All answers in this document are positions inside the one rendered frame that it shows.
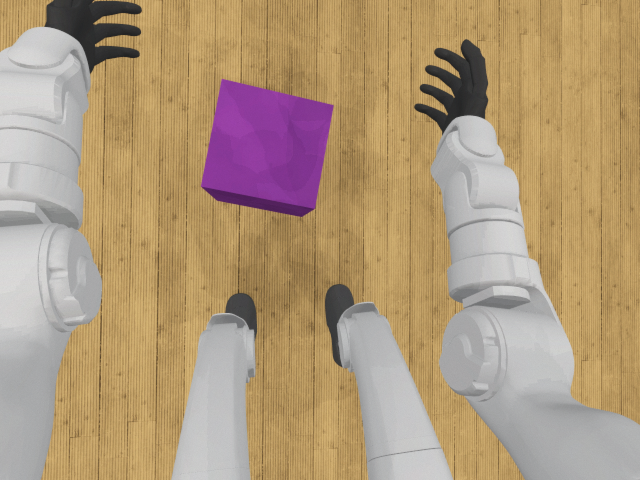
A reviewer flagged left robot hand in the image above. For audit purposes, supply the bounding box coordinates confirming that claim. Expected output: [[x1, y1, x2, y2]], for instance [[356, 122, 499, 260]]
[[44, 0, 142, 74]]

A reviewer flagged right robot forearm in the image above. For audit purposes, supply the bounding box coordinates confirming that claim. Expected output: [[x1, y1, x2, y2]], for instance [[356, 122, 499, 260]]
[[430, 115, 574, 359]]

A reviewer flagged left robot forearm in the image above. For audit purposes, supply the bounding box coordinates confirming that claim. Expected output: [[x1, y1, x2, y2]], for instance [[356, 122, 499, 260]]
[[0, 27, 91, 230]]

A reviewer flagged carton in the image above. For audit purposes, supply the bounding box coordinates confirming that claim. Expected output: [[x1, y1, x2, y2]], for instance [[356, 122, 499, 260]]
[[201, 79, 334, 217]]

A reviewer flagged right robot foot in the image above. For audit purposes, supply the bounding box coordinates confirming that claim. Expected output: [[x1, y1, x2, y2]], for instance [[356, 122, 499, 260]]
[[325, 284, 354, 367]]

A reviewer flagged robot left shin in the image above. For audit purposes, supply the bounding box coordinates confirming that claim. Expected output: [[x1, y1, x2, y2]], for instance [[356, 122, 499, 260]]
[[198, 313, 249, 349]]

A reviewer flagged robot right upper arm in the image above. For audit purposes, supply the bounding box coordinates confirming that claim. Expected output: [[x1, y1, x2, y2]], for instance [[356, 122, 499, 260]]
[[439, 306, 640, 480]]

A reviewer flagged robot left upper arm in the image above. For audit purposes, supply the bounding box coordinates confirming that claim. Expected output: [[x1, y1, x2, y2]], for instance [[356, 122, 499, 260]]
[[0, 223, 102, 480]]

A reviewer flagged right robot hand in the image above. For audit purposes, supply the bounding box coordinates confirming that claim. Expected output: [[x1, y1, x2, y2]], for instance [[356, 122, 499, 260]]
[[414, 39, 488, 135]]

